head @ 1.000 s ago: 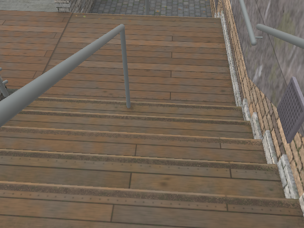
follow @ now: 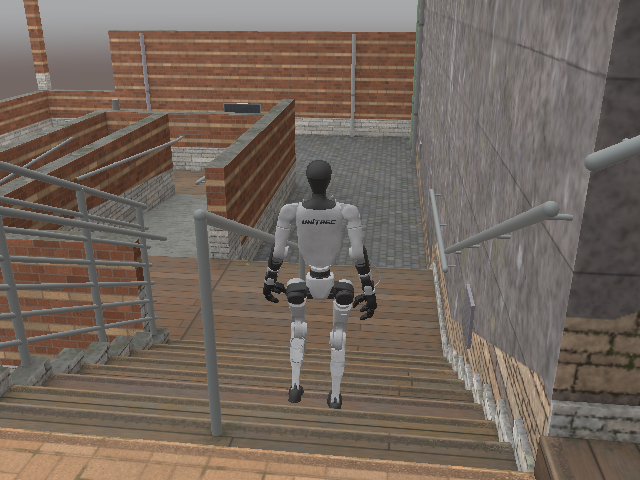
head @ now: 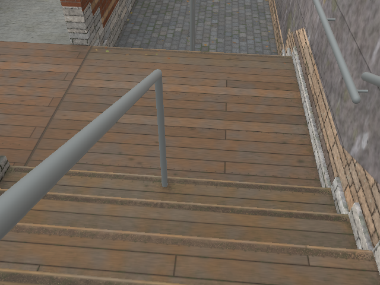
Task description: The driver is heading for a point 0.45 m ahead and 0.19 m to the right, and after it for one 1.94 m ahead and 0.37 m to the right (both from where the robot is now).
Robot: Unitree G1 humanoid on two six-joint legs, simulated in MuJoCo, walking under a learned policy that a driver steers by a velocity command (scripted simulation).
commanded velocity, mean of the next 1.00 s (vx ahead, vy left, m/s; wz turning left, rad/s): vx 0.50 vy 0.00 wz -0.22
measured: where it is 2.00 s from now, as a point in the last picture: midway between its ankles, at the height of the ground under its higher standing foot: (249, 245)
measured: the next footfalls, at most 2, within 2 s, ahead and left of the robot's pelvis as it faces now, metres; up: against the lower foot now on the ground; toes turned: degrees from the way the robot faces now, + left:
left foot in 0.34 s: +0.23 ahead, +0.07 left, -0.15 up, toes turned +1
right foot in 0.88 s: +0.53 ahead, -0.30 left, -0.31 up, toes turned -22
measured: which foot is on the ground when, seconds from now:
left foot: up 0.00-0.32, down 0.34-0.90, up 0.92-1.00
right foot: down 0.00-0.34, up 0.36-0.86, down 0.88-1.00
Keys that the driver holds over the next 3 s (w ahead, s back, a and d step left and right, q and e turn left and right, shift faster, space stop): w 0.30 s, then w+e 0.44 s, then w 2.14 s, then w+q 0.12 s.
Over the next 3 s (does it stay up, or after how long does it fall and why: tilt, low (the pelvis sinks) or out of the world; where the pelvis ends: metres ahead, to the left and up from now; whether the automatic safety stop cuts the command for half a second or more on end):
stays up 1.54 -0.45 -0.76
